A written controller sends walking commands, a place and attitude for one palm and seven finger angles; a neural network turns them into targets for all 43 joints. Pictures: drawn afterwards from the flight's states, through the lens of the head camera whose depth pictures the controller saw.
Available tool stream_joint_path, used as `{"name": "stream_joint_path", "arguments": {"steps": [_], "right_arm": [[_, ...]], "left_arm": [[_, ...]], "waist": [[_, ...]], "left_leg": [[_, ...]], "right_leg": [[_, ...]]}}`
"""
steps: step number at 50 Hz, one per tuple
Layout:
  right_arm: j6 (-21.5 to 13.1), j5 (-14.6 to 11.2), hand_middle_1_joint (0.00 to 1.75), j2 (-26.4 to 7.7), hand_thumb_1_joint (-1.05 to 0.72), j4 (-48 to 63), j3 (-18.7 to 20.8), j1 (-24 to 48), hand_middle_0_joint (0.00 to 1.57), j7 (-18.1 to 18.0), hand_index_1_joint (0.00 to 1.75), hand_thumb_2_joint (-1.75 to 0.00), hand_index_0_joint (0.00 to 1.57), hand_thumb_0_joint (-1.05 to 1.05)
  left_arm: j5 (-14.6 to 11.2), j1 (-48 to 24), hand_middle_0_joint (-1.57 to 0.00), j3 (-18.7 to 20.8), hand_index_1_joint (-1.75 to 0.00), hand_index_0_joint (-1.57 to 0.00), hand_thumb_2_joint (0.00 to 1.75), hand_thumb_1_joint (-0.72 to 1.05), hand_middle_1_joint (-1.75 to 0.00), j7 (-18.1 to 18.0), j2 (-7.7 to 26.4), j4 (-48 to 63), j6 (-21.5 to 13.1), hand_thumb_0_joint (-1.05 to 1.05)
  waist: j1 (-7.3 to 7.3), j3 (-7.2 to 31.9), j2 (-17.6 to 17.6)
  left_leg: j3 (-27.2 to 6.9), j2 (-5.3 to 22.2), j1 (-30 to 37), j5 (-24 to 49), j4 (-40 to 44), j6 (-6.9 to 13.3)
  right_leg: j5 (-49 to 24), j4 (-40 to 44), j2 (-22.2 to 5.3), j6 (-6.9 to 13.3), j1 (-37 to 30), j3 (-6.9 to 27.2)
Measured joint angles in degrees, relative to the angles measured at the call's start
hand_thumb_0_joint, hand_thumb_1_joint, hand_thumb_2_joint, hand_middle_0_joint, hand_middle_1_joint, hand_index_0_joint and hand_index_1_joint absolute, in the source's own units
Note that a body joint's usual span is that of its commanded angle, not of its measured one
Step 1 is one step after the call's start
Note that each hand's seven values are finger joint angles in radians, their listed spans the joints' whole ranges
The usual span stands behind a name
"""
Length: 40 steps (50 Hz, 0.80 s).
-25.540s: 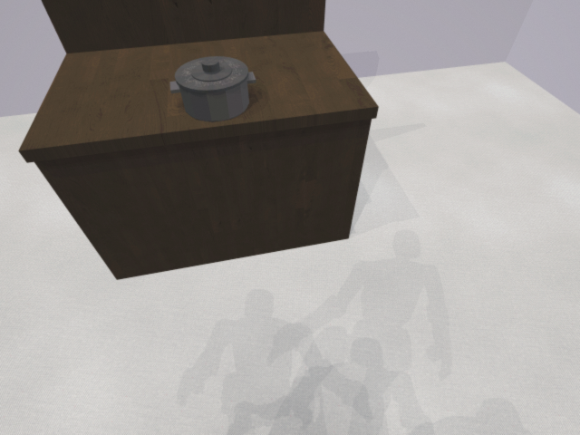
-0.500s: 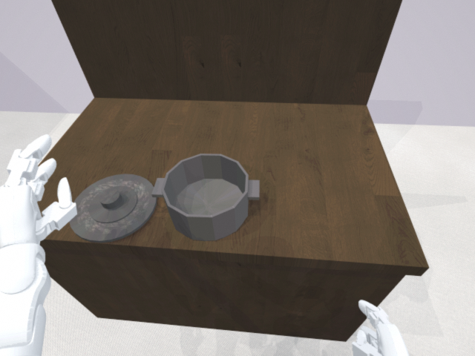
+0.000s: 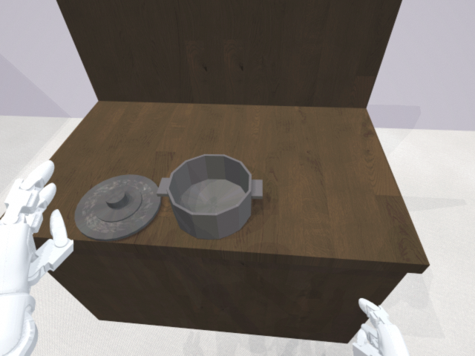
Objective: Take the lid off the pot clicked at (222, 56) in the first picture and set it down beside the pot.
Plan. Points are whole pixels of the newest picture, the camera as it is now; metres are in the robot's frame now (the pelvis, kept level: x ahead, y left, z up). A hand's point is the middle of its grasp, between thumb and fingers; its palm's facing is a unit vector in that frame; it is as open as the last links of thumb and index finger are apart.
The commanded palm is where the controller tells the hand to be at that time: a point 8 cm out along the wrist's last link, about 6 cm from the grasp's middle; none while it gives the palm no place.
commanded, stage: draw the hand back to the body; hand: left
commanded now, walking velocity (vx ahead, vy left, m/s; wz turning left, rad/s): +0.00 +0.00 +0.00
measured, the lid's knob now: (116, 198) +0.46 +0.36 -0.05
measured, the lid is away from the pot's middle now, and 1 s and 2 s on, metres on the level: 0.24 0.24 0.24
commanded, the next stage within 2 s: step back with the hand held close in 0.30 s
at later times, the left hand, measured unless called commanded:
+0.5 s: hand (45, 248) +0.19 +0.27 +0.17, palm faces +0.40 -0.81 -0.43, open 7.4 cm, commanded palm +0.14 +0.29 +0.18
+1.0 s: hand (25, 286) +0.15 +0.27 +0.15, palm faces +0.36 -0.81 -0.47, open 7.4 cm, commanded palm +0.09 +0.31 +0.18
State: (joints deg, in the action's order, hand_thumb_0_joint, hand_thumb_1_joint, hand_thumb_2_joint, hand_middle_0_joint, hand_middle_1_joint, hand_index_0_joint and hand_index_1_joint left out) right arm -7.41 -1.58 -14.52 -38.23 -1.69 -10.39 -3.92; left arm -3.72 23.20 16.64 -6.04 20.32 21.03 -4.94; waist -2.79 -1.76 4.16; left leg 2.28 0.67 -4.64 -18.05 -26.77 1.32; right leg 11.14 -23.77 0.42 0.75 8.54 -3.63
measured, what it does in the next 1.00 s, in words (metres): shifts its weight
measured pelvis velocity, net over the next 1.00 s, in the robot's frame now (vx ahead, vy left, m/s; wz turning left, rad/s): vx -0.04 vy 0.03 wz -0.01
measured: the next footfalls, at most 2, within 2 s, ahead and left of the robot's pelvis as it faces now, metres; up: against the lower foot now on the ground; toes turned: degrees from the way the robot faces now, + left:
right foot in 1.94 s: -0.14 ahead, -0.14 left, +0.00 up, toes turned -5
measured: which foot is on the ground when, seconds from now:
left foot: down 0.00-1.00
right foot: down 0.00-1.00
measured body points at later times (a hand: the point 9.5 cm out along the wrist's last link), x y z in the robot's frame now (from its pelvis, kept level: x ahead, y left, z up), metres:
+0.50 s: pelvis +0.00 +0.01 +0.00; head +0.00 +0.01 +0.45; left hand +0.17 +0.31 +0.19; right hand +0.20 -0.20 -0.08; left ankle -0.03 +0.10 -0.74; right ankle +0.02 -0.11 -0.74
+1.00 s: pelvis -0.04 +0.03 -0.01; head -0.03 +0.04 +0.43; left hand +0.12 +0.31 +0.18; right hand +0.12 -0.21 -0.09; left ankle -0.03 +0.10 -0.74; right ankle +0.02 -0.11 -0.74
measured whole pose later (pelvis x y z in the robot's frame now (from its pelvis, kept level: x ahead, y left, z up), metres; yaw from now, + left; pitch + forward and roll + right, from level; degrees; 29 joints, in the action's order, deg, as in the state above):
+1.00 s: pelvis -0.04 +0.03 -0.01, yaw -1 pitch -1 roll -1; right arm -4.4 -1.8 -12.1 -33.2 0.2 -12.6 -4.6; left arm -1.7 34.4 22.4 -7.1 22.3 33.1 -11.3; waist -0.3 -2.3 -0.2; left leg 4.3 -1.8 -16.7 -18.6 -36.0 4.2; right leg 10.7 -32.5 -2.5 -1.8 20.6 -1.6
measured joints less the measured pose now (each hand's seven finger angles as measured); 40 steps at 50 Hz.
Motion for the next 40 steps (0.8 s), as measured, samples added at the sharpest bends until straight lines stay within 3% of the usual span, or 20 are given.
{"name": "stream_joint_path", "arguments": {"steps": [10,21,24,28,36,40], "right_arm": [[0.0,0.3,0.30,0.7,-0.90,1.1,0.1,0.3,0.20,0.0,0.30,-0.90,0.20,0.01],[0.3,0.6,0.30,1.5,-0.90,1.6,-0.6,0.4,0.20,0.1,0.30,-0.90,0.20,0.01],[1.4,0.6,0.30,1.9,-0.90,2.7,-0.9,0.5,0.20,-0.3,0.30,-0.90,0.20,0.01],[2.2,0.8,0.30,2.2,-0.90,3.8,-0.8,1.4,0.20,-0.4,0.30,-0.90,0.20,0.01],[3.8,0.5,0.30,2.3,-0.90,6.2,1.5,0.6,0.20,0.3,0.30,-0.90,0.20,0.01],[3.9,0.1,0.30,2.4,-0.90,6.2,2.3,-1.3,0.20,0.1,0.30,-0.90,0.20,0.01]], "left_arm": [[0.5,7.3,-0.21,-0.6,-0.30,-0.21,0.90,0.89,-0.30,0.0,-0.2,6.9,0.2,0.02],[0.7,7.3,-0.21,-0.5,-0.30,-0.21,0.90,0.89,-0.30,-0.2,-0.2,8.0,1.1,0.02],[0.4,6.5,-0.21,2.3,-0.30,-0.21,0.90,0.89,-0.30,0.3,1.0,7.9,-1.2,0.02],[0.9,4.6,-0.21,5.5,-0.30,-0.21,0.90,0.89,-0.30,0.0,1.7,7.9,-3.9,0.02],[2.5,11.2,-0.21,4.1,-0.30,-0.21,0.90,0.89,-0.30,1.0,3.2,11.5,-5.1,0.02],[2.5,14.2,-0.22,5.2,-0.30,-0.21,0.90,0.89,-0.30,0.8,5.2,13.0,-5.7,0.02]], "waist": [[-0.78,0.7,-0.1],[-1.21,0.6,-0.7],[-1.88,0.5,-1.3],[-0.77,-0.7,-3.1],[3.84,-0.8,-5.5],[4.19,-0.5,-5.9]], "left_leg": [[0.1,-0.4,-0.1,-0.8,-0.9,0.5],[0.1,-0.8,-0.2,-1.3,-1.5,0.9],[1.3,-0.4,-0.8,-1.3,-1.2,1.0],[2.9,-0.7,-2.2,-0.1,-0.1,1.4],[4.4,-2.6,-5.6,0.5,-1.3,2.8],[3.7,-2.9,-7.2,-0.2,-3.6,3.0]], "right_leg": [[0.7,-0.8,-0.4,-0.5,0.0,0.2],[1.2,-1.4,-0.8,-1.0,0.1,0.2],[0.5,-1.0,-0.4,-1.1,1.1,1.3],[-0.8,-0.6,-0.5,-1.5,3.4,2.9],[-0.4,-4.4,-2.3,-2.7,8.3,4.5],[0.5,-6.5,-2.8,-2.8,9.5,3.9]]}}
